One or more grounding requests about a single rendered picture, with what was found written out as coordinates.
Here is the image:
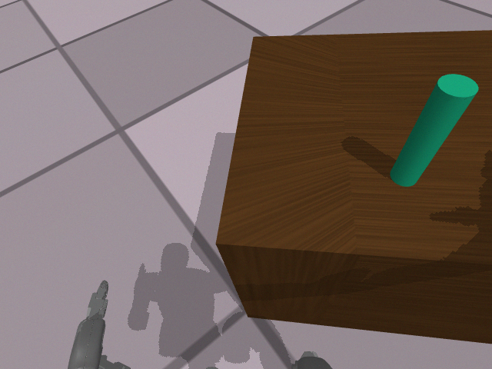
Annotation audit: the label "left robot hand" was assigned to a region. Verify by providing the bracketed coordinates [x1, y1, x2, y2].
[68, 281, 131, 369]

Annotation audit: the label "can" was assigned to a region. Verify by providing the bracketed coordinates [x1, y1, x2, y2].
[390, 74, 478, 187]

